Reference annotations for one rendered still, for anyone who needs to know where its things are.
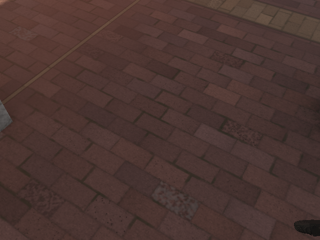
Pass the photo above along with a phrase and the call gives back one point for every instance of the robot right hand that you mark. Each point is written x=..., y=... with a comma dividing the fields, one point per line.
x=311, y=227

